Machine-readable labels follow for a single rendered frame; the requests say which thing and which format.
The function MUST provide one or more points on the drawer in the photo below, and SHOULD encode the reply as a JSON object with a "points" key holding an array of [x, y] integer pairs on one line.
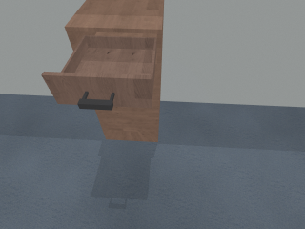
{"points": [[102, 65]]}

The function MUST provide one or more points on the cabinet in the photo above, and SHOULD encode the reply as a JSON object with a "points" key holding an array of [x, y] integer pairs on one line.
{"points": [[125, 18]]}

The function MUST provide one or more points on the handle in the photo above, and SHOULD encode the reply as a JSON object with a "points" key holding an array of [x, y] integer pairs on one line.
{"points": [[95, 104]]}

